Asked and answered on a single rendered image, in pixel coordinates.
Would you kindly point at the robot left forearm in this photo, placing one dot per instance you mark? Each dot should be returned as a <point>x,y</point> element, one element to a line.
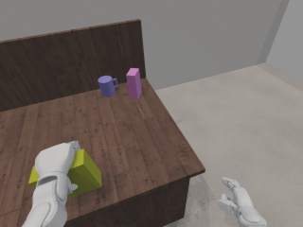
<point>48,201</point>

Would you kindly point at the sponge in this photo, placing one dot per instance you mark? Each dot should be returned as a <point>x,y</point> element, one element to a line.
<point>83,172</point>

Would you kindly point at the robot right forearm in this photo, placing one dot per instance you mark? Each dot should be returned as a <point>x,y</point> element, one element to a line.
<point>250,217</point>

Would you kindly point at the left robot hand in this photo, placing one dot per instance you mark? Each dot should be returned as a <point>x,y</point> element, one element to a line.
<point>58,158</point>

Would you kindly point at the table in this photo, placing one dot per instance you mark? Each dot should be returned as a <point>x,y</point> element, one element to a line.
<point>49,95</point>

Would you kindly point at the right robot hand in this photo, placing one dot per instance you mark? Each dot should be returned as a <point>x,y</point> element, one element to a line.
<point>231,204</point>

